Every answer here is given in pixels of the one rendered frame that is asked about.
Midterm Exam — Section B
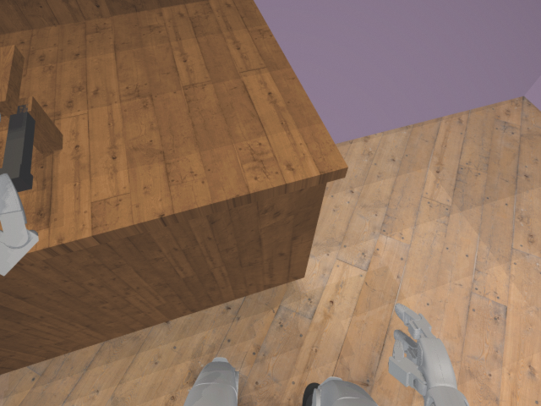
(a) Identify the tap lever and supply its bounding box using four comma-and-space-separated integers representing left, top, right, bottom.
0, 104, 36, 192

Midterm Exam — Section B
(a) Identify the right robot forearm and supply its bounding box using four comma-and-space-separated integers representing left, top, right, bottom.
424, 386, 469, 406

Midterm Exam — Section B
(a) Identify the left robot hand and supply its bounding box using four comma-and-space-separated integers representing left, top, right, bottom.
0, 113, 39, 276

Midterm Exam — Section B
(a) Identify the counter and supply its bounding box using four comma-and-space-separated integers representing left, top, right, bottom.
0, 0, 348, 375

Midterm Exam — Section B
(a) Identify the robot right shin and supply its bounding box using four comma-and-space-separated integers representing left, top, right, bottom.
320, 376, 342, 386

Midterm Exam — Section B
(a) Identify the right robot hand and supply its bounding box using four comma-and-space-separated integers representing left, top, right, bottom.
389, 303, 457, 398

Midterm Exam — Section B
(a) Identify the right robot foot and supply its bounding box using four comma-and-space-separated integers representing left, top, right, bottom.
303, 383, 320, 406

